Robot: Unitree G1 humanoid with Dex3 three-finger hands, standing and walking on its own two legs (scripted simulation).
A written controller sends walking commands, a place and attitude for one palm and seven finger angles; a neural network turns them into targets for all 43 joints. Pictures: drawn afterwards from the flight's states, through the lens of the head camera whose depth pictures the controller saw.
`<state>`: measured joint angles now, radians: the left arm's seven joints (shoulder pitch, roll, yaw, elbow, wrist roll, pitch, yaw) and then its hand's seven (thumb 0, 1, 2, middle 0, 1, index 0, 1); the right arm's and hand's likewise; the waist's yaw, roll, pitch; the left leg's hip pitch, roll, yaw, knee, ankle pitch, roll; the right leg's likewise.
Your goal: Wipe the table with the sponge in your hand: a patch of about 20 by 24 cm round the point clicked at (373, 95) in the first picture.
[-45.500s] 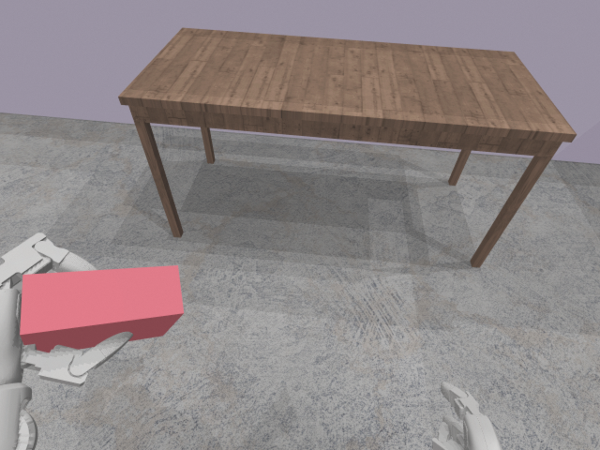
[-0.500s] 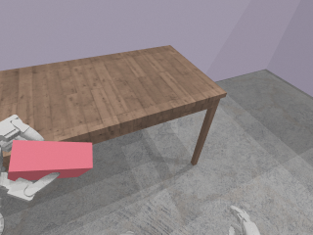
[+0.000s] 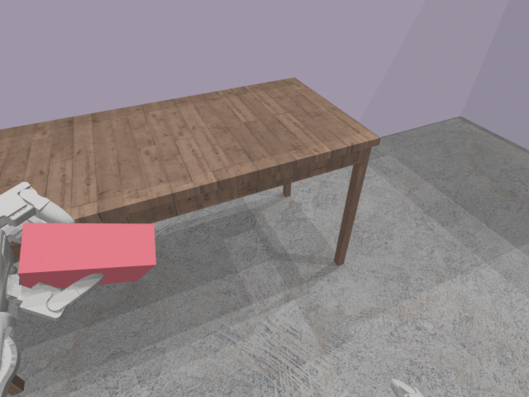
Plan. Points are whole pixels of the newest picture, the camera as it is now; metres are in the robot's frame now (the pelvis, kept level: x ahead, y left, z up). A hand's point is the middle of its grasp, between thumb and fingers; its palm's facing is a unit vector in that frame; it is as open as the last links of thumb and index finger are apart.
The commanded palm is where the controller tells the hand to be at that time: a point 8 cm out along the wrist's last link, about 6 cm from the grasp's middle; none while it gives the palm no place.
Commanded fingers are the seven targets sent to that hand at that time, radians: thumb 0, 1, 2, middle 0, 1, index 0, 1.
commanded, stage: stop stepping back and stand still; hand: left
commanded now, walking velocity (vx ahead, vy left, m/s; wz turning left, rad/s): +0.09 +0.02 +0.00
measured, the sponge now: (109, 256) +0.24 +0.20 +0.17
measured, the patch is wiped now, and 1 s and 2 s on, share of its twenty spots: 0.95 0.95 0.95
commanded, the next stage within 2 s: stand and wait in 0.70 s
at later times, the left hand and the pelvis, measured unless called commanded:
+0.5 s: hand (42, 312) +0.16 +0.23 +0.19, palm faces +0.39 -0.84 -0.37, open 9.4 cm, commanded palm +0.11 +0.26 +0.21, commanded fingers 0.00 0.10 1.30 -1.20 -1.60 -1.20 -1.60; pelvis -0.06 -0.01 +0.02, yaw -1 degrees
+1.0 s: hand (56, 309) +0.17 +0.22 +0.18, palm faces +0.38 -0.86 -0.33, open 9.4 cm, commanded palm +0.12 +0.27 +0.21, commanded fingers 0.00 0.10 1.30 -1.20 -1.60 -1.20 -1.60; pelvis -0.04 -0.01 +0.02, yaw +1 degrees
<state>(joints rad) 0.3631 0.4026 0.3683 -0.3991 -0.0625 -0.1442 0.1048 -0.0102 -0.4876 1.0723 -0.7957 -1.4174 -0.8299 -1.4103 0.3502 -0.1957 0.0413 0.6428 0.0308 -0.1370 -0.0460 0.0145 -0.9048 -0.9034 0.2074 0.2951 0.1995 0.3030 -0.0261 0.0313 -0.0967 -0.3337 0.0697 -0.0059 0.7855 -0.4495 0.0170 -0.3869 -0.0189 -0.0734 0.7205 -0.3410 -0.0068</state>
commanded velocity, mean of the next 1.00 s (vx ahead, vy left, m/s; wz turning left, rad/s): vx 0.07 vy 0.01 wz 0.00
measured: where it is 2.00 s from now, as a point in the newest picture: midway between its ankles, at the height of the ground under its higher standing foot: outside the picture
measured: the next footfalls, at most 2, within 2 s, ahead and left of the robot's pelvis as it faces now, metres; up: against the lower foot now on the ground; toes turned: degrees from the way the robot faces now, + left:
left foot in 0.26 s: +0.00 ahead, +0.11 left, +0.00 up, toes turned +0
right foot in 0.52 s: +0.02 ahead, -0.12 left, +0.00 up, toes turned -2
